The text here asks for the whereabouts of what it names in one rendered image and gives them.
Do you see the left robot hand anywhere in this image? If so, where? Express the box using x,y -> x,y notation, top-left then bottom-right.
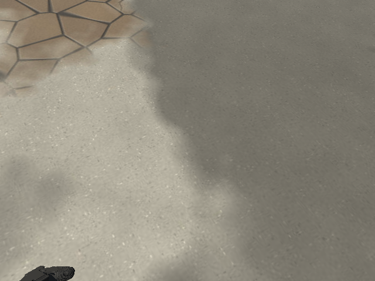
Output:
20,266 -> 75,281

